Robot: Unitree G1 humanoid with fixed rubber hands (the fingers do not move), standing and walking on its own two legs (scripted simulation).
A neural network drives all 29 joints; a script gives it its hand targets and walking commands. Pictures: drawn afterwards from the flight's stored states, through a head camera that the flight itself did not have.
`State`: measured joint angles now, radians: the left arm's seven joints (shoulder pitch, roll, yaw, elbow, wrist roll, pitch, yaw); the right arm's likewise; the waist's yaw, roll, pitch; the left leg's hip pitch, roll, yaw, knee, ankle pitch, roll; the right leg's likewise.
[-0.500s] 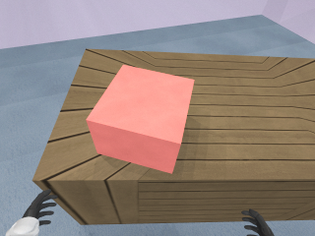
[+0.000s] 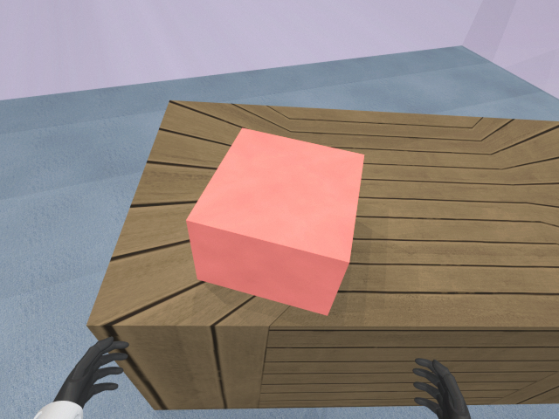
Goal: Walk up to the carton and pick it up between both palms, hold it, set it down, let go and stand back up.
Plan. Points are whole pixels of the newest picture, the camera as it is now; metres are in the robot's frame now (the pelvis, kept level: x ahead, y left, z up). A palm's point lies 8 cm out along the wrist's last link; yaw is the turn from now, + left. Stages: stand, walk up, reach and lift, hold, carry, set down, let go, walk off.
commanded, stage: reach and lift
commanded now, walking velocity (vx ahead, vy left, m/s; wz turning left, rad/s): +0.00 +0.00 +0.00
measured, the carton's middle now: (282, 215) +0.50 +0.00 -0.05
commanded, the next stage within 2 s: none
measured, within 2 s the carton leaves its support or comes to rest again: neither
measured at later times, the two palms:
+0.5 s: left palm (93, 380) +0.18 +0.25 -0.02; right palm (441, 399) +0.16 -0.21 -0.01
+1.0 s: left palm (95, 336) +0.23 +0.26 +0.00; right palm (424, 366) +0.20 -0.19 +0.00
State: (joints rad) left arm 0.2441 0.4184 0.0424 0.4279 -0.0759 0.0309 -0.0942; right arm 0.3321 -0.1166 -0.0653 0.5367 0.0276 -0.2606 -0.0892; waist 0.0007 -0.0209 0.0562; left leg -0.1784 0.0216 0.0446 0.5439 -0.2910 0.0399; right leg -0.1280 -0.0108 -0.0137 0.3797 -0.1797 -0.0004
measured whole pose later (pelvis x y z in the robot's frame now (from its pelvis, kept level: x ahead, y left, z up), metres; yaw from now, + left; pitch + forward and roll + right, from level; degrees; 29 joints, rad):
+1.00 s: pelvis +0.03 -0.03 +0.00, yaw +0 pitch -4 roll -2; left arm 0.20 0.50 0.05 0.38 -0.27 -0.14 -0.24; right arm 0.38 0.05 0.09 0.15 0.07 -0.15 -0.32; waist 0.00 -0.01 0.06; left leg -0.14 0.03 0.04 0.54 -0.33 0.01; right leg -0.13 0.00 -0.02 0.46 -0.26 0.01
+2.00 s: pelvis +0.03 -0.01 +0.00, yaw +0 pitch -3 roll -3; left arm -0.44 0.50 0.01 0.63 -0.27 0.09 -0.21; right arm -0.26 -0.09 0.03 0.46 0.16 0.03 -0.32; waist 0.00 -0.02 0.06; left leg -0.16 0.03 0.04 0.53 -0.33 0.02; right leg -0.12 0.00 -0.02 0.39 -0.22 0.02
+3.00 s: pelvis +0.02 -0.02 -0.01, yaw +0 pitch +10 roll -2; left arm -0.96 0.50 -0.18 1.42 -0.33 -0.19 -0.16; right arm -0.80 -0.11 -0.01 1.13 0.21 -0.12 -0.28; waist -0.09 -0.02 -0.08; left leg -0.46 0.03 0.02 0.57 -0.29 0.02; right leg -0.43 -0.01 -0.03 0.47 -0.21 0.02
